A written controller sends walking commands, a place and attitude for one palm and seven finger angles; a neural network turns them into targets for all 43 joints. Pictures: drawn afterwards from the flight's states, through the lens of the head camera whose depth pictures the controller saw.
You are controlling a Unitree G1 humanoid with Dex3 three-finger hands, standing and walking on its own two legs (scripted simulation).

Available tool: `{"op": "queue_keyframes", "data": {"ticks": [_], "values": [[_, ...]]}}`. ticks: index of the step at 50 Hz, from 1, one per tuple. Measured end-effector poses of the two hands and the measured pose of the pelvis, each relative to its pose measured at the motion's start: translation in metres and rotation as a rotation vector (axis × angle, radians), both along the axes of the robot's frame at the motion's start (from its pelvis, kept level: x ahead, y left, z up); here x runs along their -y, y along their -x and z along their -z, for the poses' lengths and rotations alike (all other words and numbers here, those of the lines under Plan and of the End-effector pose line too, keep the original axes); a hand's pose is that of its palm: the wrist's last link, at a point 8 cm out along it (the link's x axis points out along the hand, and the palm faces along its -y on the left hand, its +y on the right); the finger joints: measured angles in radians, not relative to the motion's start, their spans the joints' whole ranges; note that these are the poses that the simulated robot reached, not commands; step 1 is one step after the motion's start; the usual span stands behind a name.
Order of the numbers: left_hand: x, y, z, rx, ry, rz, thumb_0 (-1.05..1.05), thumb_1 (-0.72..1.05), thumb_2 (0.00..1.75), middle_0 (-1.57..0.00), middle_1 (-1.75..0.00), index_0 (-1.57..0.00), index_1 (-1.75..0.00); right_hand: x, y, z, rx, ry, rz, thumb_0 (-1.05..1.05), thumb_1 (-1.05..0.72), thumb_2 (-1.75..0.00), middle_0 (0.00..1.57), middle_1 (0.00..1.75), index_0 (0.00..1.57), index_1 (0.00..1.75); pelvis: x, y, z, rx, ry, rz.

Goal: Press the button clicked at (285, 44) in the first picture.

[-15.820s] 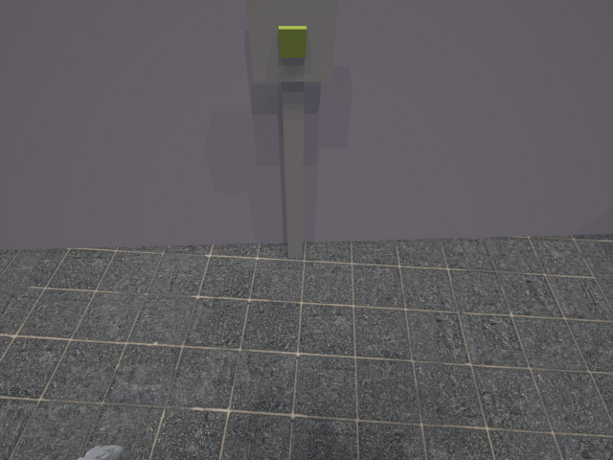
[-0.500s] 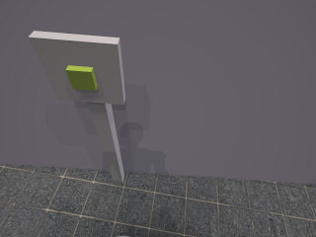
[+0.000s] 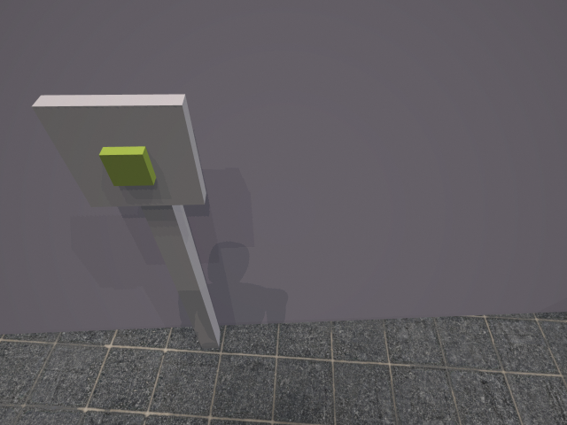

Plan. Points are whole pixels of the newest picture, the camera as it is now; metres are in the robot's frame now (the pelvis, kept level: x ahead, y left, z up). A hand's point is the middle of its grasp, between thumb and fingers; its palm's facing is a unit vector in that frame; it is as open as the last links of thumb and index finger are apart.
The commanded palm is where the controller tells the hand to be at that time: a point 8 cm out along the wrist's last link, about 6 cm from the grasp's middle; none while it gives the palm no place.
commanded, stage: come to a stop and stand still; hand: left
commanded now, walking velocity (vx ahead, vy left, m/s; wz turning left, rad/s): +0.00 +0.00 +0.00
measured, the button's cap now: (129, 165) +0.47 +0.26 +0.11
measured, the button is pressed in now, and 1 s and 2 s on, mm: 0 0 0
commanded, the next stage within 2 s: look again from close up in 0.40 s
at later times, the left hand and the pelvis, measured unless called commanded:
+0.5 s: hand out of the picture +0.03 +0.16 -0.18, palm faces +0.05 -0.97 -0.23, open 7.4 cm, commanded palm none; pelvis +0.01 -0.03 -0.01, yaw +1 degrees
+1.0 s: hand out of the picture +0.02 +0.20 -0.17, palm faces +0.01 -0.96 -0.27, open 7.4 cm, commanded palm none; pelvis +0.00 -0.01 +0.00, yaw +1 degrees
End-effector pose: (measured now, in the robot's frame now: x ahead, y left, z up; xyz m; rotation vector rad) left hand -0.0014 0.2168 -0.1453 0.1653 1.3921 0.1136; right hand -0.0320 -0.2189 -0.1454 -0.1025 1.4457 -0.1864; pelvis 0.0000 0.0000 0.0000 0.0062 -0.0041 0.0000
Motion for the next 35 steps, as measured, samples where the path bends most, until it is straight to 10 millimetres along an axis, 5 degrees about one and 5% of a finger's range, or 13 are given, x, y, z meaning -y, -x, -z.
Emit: {"op": "queue_keyframes", "data": {"ticks": [7,15,25,35], "values": [[0.019,0.011,0.008,-0.012,0.008,-0.036,0.01,0.91,0.90,-0.20,-0.30,-0.20,-0.30,0.013,0.004,0.004,-0.017,0.007,-0.028,0.01,-0.91,-0.90,0.20,0.30,0.20,0.30,0.015,-0.004,0.008,-0.013,0.016,-0.030],[0.026,-0.003,0.007,0.043,-0.001,-0.054,0.01,0.90,0.90,-0.20,-0.30,-0.21,-0.30,0.026,-0.041,0.005,0.082,0.018,-0.055,0.01,-0.90,-0.90,0.20,0.30,0.20,0.30,0.024,-0.010,0.008,0.015,0.009,-0.022],[0.007,-0.020,0.001,0.114,-0.049,-0.043,0.01,0.90,0.90,-0.20,-0.30,-0.21,-0.30,0.046,-0.101,-0.007,0.233,0.061,-0.107,0.01,-0.91,-0.90,0.20,0.30,0.20,0.30,0.027,-0.006,0.006,0.040,0.006,-0.018],[-0.017,-0.023,-0.009,0.129,-0.091,-0.028,0.01,0.90,0.90,-0.20,-0.30,-0.20,-0.30,0.058,-0.111,-0.018,0.256,0.093,-0.143,0.01,-0.90,-0.90,0.20,0.30,0.20,0.30,0.024,-0.001,0.002,0.046,0.007,-0.019]]}}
